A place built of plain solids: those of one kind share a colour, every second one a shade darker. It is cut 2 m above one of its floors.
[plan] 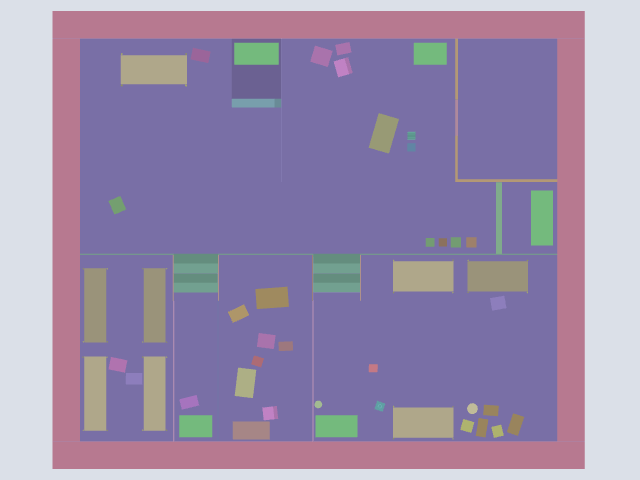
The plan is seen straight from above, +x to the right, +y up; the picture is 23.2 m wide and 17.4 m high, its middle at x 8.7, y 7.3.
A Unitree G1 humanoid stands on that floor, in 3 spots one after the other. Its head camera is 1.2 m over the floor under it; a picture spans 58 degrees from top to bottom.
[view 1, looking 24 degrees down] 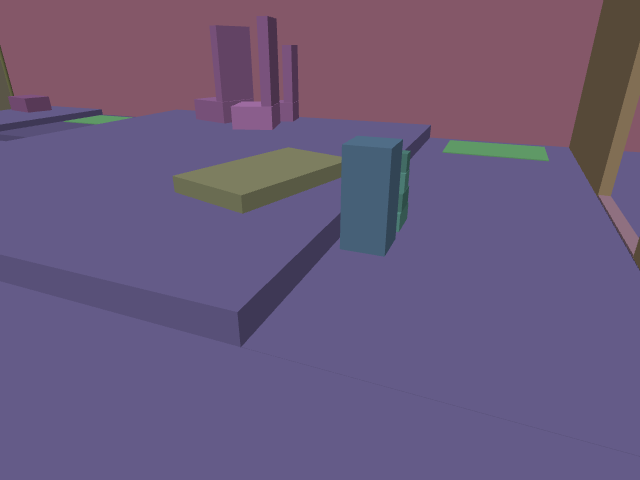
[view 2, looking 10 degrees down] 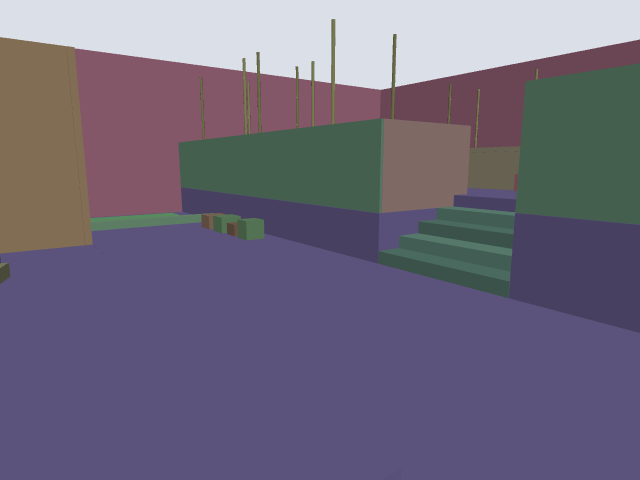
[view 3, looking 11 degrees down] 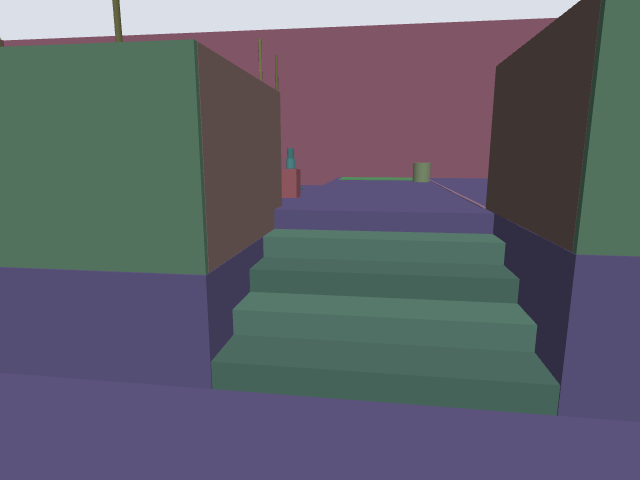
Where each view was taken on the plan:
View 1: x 12.70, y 8.10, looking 112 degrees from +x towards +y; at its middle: floor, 2.64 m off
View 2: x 6.40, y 10.40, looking -36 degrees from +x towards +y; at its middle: floor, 6.22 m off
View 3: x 9.30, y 8.78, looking -82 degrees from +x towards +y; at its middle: step_tread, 3.12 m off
